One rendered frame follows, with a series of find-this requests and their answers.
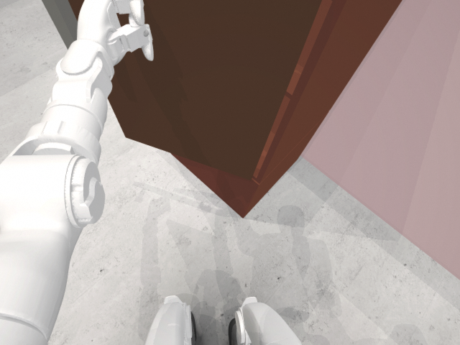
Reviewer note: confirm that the robot left hand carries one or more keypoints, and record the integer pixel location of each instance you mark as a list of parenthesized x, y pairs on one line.
[(98, 22)]

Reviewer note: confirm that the right robot thigh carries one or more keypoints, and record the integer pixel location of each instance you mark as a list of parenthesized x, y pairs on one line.
[(259, 324)]

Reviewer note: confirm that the handle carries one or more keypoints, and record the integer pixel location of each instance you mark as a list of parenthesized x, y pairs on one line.
[(63, 18)]

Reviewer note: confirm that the cupboard door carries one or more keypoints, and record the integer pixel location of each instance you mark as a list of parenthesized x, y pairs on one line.
[(220, 71)]

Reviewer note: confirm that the left robot thigh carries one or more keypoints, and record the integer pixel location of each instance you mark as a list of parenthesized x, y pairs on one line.
[(171, 325)]

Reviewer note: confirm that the left robot forearm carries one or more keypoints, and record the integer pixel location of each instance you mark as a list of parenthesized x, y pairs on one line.
[(74, 117)]

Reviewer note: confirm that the robot thigh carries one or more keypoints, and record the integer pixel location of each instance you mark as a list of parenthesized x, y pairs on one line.
[(259, 324), (171, 325)]

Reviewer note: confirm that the robot left upper arm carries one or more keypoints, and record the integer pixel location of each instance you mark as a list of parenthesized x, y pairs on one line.
[(45, 202)]

